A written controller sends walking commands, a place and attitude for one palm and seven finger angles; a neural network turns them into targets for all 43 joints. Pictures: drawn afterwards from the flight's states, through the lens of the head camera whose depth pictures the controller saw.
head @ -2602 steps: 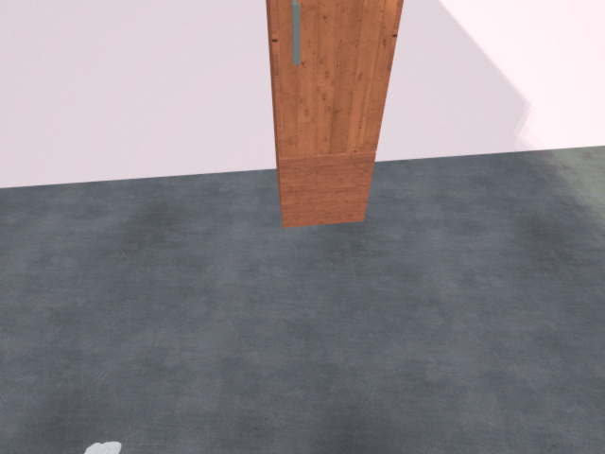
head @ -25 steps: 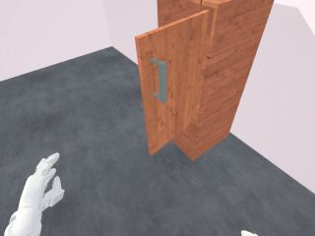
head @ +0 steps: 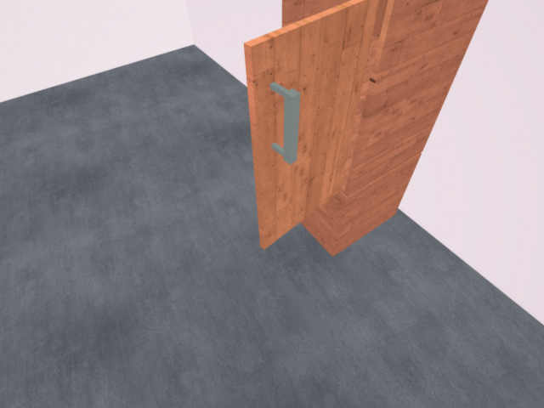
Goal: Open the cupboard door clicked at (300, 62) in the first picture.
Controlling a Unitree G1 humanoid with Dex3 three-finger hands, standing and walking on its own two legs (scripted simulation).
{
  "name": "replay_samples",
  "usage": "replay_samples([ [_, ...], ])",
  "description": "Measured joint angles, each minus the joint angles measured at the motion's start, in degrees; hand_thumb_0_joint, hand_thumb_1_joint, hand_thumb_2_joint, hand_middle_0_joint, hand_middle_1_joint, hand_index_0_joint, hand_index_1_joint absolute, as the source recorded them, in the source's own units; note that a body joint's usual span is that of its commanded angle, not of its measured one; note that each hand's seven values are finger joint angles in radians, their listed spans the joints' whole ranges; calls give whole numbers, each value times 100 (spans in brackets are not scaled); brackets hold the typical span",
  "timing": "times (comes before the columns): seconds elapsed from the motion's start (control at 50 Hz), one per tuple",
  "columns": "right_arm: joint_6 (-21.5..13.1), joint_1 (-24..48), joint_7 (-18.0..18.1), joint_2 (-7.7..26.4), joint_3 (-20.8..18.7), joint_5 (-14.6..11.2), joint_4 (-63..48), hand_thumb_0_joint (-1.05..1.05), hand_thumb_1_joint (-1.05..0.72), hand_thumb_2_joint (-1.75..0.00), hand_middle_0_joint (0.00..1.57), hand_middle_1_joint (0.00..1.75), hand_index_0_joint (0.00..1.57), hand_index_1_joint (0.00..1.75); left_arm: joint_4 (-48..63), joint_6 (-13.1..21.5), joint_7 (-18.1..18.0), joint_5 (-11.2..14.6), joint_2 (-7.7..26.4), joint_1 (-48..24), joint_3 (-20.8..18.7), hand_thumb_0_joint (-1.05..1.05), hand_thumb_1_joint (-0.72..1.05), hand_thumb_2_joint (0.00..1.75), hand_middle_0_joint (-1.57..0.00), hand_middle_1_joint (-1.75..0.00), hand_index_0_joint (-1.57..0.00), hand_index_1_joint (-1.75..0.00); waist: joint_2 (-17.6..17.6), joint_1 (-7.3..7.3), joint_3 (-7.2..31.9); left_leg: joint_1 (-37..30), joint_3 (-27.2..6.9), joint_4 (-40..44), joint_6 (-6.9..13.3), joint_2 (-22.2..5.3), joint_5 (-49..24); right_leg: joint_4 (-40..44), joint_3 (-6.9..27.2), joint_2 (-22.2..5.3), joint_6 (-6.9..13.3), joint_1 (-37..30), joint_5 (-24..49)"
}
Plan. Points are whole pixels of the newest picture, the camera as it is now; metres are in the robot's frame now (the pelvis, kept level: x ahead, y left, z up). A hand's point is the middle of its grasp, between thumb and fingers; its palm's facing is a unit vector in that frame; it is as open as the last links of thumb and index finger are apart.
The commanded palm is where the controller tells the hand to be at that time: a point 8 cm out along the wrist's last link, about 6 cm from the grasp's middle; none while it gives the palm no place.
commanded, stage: let the arm hang, fingers relaxed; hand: left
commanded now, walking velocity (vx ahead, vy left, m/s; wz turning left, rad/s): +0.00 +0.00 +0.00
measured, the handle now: (283, 124) +0.59 +0.02 +0.09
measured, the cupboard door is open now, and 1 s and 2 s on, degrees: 97 97 97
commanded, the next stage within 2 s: look to check the result in 0.48 s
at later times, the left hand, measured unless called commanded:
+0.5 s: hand out of the picture +0.00 +0.17 -0.17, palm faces +0.03 -0.98 -0.20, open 7.3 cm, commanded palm none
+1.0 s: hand out of the picture +0.02 +0.17 -0.17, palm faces +0.04 -0.98 -0.21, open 7.4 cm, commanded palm none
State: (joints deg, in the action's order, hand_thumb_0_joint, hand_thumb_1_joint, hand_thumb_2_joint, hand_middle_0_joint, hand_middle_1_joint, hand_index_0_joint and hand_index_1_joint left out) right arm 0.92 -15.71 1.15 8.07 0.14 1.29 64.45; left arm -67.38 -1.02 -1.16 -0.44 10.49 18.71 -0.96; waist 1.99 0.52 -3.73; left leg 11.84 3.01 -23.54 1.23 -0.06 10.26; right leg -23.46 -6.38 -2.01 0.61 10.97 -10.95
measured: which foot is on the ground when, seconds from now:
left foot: down 0.00-1.00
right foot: down 0.00-1.00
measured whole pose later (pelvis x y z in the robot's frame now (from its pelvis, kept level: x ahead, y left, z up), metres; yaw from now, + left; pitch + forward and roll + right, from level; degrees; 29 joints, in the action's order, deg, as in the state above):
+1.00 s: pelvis +0.01 -0.01 +0.00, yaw +0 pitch -2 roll +0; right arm 0.1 -13.3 1.2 9.3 -0.5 1.4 65.7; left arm -66.2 0.4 -1.2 -0.5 9.3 13.5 -1.4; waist 1.0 -0.1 -3.3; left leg 10.1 3.0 -21.8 0.4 -0.6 10.2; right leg -22.6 -6.3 -1.4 1.2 9.7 -11.4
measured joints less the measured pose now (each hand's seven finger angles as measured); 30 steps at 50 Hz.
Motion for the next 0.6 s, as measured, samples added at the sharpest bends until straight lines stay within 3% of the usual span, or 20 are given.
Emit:
replay_samples([
  [0.28, -54, -69, 20, -71, -38, 23, 106, 1, -91, -90, 20, 30, 19, 30, 137, 83, -22, -17, -361, -364, 7, 0, 91, 90, -20, -30, -20, -30, -75, -69, 159, -29, 75, 25, 0, 17, -20, -131, 78, -24, 1, 70, -37],
  [0.6, -47, -128, 17, -72, -67, 24, 128, 1, -91, -90, 20, 30, 19, 30, 160, 92, -31, -7, -223, -381, -60, 0, 91, 90, -20, -30, -20, -30, -90, -101, 64, -17, 42, 14, -48, -34, -2, -94, 47, 30, 46, 54, -45],
])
